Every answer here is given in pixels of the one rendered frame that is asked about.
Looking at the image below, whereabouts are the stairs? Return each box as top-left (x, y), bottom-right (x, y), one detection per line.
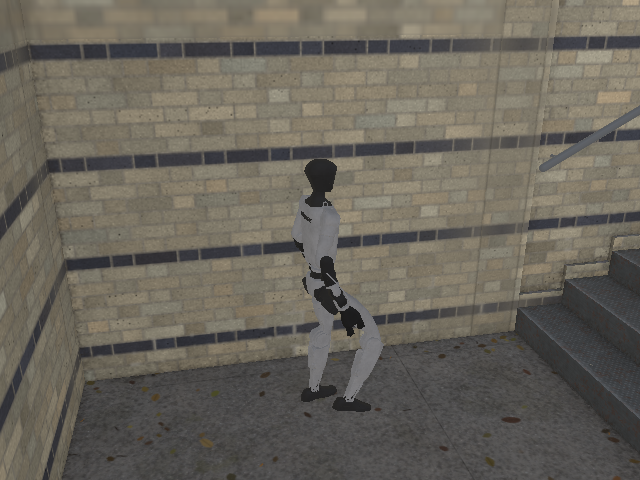
top-left (514, 248), bottom-right (640, 454)

